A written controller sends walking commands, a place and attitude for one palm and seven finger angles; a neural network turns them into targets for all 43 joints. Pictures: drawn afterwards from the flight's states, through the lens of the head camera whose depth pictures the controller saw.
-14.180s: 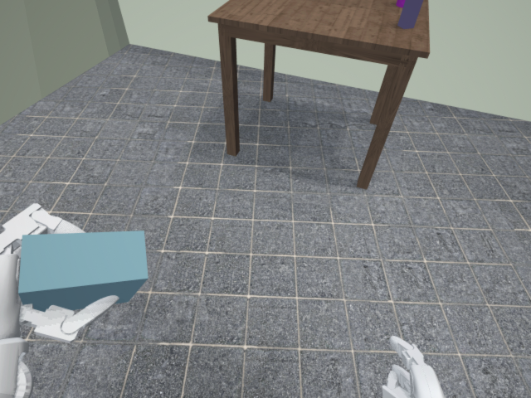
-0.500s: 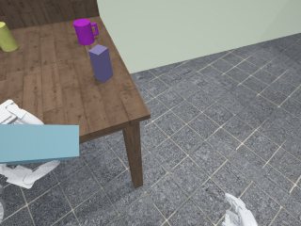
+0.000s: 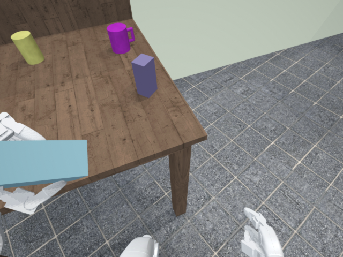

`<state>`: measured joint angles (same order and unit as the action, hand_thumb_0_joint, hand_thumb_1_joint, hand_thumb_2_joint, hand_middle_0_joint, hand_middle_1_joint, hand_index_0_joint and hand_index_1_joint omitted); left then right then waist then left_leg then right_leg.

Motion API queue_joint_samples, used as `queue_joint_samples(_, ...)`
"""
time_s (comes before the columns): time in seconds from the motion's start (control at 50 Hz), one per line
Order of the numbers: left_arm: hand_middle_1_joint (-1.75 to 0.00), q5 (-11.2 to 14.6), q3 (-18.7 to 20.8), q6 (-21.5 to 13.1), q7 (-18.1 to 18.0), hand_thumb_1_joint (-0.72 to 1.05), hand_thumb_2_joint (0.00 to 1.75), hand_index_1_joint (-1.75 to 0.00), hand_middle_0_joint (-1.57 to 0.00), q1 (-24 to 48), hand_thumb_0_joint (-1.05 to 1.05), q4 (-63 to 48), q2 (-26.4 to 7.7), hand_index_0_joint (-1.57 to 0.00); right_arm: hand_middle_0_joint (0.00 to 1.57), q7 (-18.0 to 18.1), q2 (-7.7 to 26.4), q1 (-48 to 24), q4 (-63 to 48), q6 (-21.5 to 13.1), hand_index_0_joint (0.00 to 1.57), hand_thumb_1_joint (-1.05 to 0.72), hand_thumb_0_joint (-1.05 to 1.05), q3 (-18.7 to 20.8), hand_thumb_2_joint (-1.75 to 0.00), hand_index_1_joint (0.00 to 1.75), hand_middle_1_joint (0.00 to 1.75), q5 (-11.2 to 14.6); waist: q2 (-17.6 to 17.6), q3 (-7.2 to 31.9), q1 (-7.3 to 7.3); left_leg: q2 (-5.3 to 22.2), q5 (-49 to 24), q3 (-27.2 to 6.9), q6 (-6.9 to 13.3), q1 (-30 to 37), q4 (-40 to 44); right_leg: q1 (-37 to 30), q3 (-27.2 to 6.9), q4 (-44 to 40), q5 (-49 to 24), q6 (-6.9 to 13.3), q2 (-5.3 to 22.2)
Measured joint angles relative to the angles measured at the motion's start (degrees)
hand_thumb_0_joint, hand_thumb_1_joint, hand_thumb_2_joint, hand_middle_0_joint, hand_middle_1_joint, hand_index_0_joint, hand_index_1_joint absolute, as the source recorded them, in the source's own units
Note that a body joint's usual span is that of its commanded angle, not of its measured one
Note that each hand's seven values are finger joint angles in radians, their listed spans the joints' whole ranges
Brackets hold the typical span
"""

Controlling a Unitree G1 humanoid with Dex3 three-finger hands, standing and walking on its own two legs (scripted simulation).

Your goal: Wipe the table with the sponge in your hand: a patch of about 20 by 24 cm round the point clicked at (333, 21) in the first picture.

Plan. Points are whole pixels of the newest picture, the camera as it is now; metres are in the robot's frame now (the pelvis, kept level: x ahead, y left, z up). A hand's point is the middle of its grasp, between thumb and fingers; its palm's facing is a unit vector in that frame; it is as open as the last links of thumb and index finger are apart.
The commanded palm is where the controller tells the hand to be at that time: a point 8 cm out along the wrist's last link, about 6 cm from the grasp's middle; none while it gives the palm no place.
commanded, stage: shuffle to correct the standing spot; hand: left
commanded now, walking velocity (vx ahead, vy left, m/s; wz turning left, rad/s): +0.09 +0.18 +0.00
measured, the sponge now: (54, 164) +0.23 +0.20 +0.18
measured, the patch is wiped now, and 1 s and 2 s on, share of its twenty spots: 0.00 0.00 0.00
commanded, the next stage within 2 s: come to a stop and stand still in 0.12 s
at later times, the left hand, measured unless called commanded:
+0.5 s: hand out of the picture +0.23 +0.33 +0.22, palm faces +0.39 -0.81 -0.45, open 9.9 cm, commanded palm +0.18 +0.37 +0.20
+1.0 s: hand out of the picture +0.25 +0.32 +0.19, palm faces +0.21 -0.87 -0.44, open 9.9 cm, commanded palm +0.20 +0.38 +0.20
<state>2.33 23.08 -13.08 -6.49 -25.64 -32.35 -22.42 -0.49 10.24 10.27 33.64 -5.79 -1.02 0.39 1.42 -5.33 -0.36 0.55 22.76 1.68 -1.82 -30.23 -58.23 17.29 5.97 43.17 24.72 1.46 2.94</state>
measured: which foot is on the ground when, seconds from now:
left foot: up 0.00-0.20, down 0.22-1.00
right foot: down 0.00-0.22, up 0.24-0.52, down 0.54-1.00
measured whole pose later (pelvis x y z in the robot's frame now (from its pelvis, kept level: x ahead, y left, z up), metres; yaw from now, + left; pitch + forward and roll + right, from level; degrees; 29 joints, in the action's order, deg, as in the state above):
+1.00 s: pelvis +0.02 +0.11 +0.03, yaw -3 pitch +0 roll -1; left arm 3.5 21.2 -14.3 -4.6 -29.0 -32.8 -25.2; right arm 1.9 12.5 12.1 31.8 -7.1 0.9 0.6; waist -2.3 -4.0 1.2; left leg 0.4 12.4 4.8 2.5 -16.5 -28.2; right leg 11.6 3.4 25.5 14.6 2.8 -2.9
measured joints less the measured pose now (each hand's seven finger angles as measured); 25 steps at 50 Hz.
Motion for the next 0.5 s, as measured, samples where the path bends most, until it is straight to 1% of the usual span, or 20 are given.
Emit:
queue_joint_samples(0.04,-1.36,-0.06,-0.99,0.10,0.24,-0.49,1.02,-1.36,-0.77,-1.94,-0.01,0.83,0.97,-0.77,0.20,-0.14,0.82,0.85,1.86,0.81,0.20,-0.91,0.01,-0.20,-0.90,0.30,0.30,-0.10,-0.51,1.06,-0.73,-0.57,-0.53,0.38,-0.70,-1.54,-7.14,-1.65,-0.81,-3.58,-1.66,-0.66,1.00)
queue_joint_samples(0.06,-1.36,-0.24,-0.93,-0.10,0.16,-0.49,1.02,-1.36,-0.77,-2.70,-0.01,1.74,1.04,-0.77,0.20,0.00,1.09,1.20,2.44,1.13,0.20,-0.91,0.01,-0.29,-0.90,0.30,0.30,-0.18,-1.05,1.46,-0.96,-0.34,-0.93,0.68,-0.79,-1.79,-8.24,-2.31,-1.30,-5.34,-2.59,-1.13,1.55)
queue_joint_samples(0.08,-1.36,-0.49,-0.72,-0.29,-0.04,-0.49,1.02,-1.36,-0.77,-3.16,-0.01,2.90,0.96,-0.77,0.20,0.22,1.30,1.53,2.74,1.39,0.20,-0.91,0.01,-0.25,-0.90,0.30,0.30,-0.22,-1.65,1.70,-1.05,0.07,-1.35,0.87,-0.69,-1.59,-7.40,-2.90,-1.66,-6.91,-3.42,-1.61,2.12)
queue_joint_samples(0.12,-1.36,-0.97,-0.23,-0.28,-0.58,-0.49,1.02,-1.36,-0.77,-2.96,-0.01,5.39,0.72,-0.77,0.20,0.71,1.73,2.15,2.76,1.56,0.20,-0.91,0.01,0.11,-0.90,0.30,0.30,-0.27,-2.83,1.78,-1.06,1.16,-2.46,1.27,-0.11,0.34,-0.55,-3.71,-2.13,-9.01,-4.49,-2.64,3.31)
queue_joint_samples(0.18,-1.36,-1.22,-0.48,1.06,-1.50,-0.49,1.02,-1.36,-0.77,-0.66,-0.01,6.79,1.18,-0.77,0.20,1.54,2.88,2.39,2.33,0.73,0.20,-0.91,0.01,1.23,-0.90,0.30,0.30,-0.31,-3.90,0.88,-0.82,2.15,-5.77,2.26,0.94,6.21,14.92,-4.04,-2.29,-8.61,-4.12,-4.46,4.96)
queue_joint_samples(0.22,-1.36,-1.14,-1.16,2.08,-1.94,-0.49,1.02,-1.36,-0.77,0.73,-0.01,4.79,1.85,-0.77,0.20,2.07,4.17,2.28,1.19,-0.15,0.20,-0.91,0.01,2.29,-0.90,0.30,0.30,-0.20,-3.47,0.34,-0.39,2.15,-9.67,2.67,1.25,10.65,23.72,-2.66,-2.33,-4.58,-2.22,-5.53,5.53)
queue_joint_samples(0.24,-1.36,-1.03,-1.25,2.32,-2.10,-0.49,1.02,-1.36,-0.77,1.87,-0.01,3.74,1.59,-0.77,0.20,2.32,3.85,1.30,1.09,-0.44,0.20,-0.91,0.01,3.03,-0.90,0.30,0.30,-0.05,-4.48,-0.59,-0.15,1.33,-8.73,3.18,1.38,10.37,22.72,-0.86,-3.53,-0.10,-0.67,-5.06,6.22)
queue_joint_samples(0.26,-1.36,-1.18,-1.40,2.43,-2.25,-0.49,1.02,-1.36,-0.77,3.03,-0.01,2.91,1.18,-0.77,0.20,2.45,3.16,0.26,0.90,-0.57,0.20,-0.91,0.01,3.59,-0.90,0.30,0.30,0.06,-5.40,-1.64,-0.17,0.77,-7.55,3.70,1.81,9.92,20.92,1.27,-5.35,5.70,2.59,-4.34,5.80)
queue_joint_samples(0.28,-1.36,-1.47,-1.46,2.33,-2.29,-0.49,1.02,-1.36,-0.77,3.75,-0.01,2.25,0.64,-0.77,0.20,2.46,2.27,-0.64,0.72,-0.74,0.20,-0.91,0.01,3.79,-0.90,0.30,0.30,0.07,-6.09,-2.41,-0.15,0.52,-6.83,4.11,2.31,9.88,20.06,3.27,-6.58,11.10,5.05,-3.70,4.68)
queue_joint_samples(0.3,-1.36,-1.59,-1.46,2.44,-2.21,-0.49,1.02,-1.36,-0.77,4.02,-0.01,1.43,0.05,-0.77,0.20,2.39,1.31,-1.28,0.50,-0.92,0.20,-0.91,0.01,3.65,-0.90,0.30,0.30,-0.03,-6.51,-2.70,0.14,0.43,-6.70,4.22,2.71,9.96,20.08,4.89,-6.74,15.08,6.29,-3.28,3.43)
queue_joint_samples(0.34,-1.36,-1.56,-1.00,2.66,-2.03,-0.49,1.02,-1.36,-0.77,3.42,-0.01,-0.85,-1.22,-0.77,0.20,1.97,-0.59,-1.80,0.10,-1.36,0.20,-0.91,0.01,2.81,-0.90,0.30,0.30,-0.15,-6.96,-2.33,0.86,0.47,-7.70,4.08,2.89,10.40,21.69,6.85,-5.62,18.15,5.20,-2.78,1.10)
queue_joint_samples(0.36,-1.36,-1.42,-0.53,2.49,-1.97,-0.49,1.02,-1.36,-0.77,2.69,-0.01,-2.10,-1.89,-0.77,0.20,1.73,-1.44,-1.75,-0.09,-1.55,0.20,-0.91,0.01,2.23,-0.90,0.30,0.30,-0.24,-7.06,-1.80,1.11,0.54,-8.31,4.04,3.02,10.66,22.79,7.15,-4.75,17.41,4.01,-2.62,0.14)
queue_joint_samples(0.4,-1.36,-0.90,0.48,1.83,-1.78,-0.49,1.02,-1.36,-0.77,1.02,-0.01,-4.25,-2.87,-0.77,0.20,1.22,-2.65,-1.14,-0.49,-1.84,0.20,-0.91,0.01,1.04,-0.90,0.30,0.30,-0.41,-6.79,-0.39,1.16,0.82,-9.40,4.06,3.17,11.18,24.97,6.36,-2.98,12.19,1.70,-2.35,-1.51)
queue_joint_samples(0.46,-1.36,0.17,1.86,1.06,-1.44,-0.49,1.02,-1.36,-0.77,-1.19,-0.01,-4.91,-3.53,-0.77,0.20,0.97,-3.27,0.01,-0.86,-1.93,0.20,-0.91,0.01,-0.62,-0.90,0.30,0.30,-0.77,-5.34,1.95,0.52,1.26,-10.58,4.56,3.10,11.82,27.64,3.31,-1.34,1.83,-0.92,-2.10,-3.48)
queue_joint_samples(0.5,-1.36,0.61,2.14,1.38,-1.20,-0.49,1.02,-1.36,-0.77,-1.57,-0.01,-2.93,-3.54,-0.77,0.20,1.20,-3.11,0.66,-0.93,-1.57,0.20,-0.91,0.01,-1.44,-0.90,0.30,0.30,-0.87,-3.96,3.27,0.02,1.37,-11.10,4.74,3.09,12.01,28.66,0.38,-0.98,-5.07,-2.87,-2.00,-4.42)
